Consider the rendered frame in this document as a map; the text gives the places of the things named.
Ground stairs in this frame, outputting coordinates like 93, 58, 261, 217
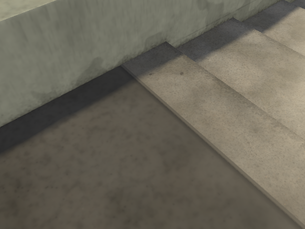
177, 0, 305, 139

